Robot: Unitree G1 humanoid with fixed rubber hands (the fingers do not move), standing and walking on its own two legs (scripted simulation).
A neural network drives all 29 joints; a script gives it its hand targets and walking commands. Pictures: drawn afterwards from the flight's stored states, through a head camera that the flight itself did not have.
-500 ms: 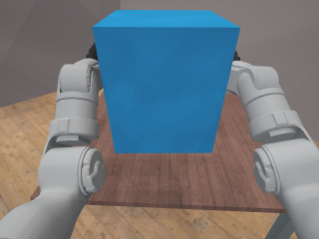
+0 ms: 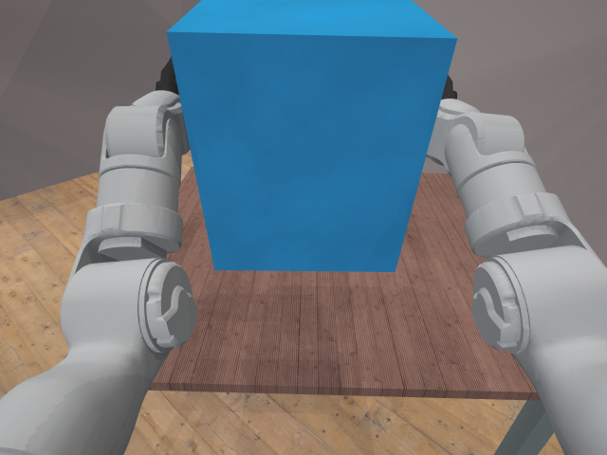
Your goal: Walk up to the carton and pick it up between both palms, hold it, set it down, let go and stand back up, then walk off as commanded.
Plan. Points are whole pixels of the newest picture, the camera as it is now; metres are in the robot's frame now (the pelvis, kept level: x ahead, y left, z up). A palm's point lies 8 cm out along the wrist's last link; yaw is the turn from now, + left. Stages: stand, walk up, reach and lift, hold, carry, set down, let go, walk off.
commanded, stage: set down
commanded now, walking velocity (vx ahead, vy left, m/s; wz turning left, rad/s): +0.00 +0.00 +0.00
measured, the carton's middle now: (307, 132) +0.37 -0.02 +0.34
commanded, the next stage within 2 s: none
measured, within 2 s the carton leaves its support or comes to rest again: neither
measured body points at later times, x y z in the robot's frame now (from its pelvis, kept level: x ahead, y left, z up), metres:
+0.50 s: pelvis +0.01 +0.01 +0.00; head -0.03 +0.04 +0.45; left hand +0.44 +0.14 +0.27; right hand +0.41 -0.17 +0.25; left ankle +0.00 +0.13 -0.75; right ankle +0.03 -0.11 -0.75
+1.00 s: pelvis +0.01 +0.02 +0.00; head -0.04 +0.04 +0.45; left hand +0.44 +0.12 +0.25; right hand +0.40 -0.18 +0.23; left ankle +0.00 +0.13 -0.75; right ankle +0.03 -0.11 -0.75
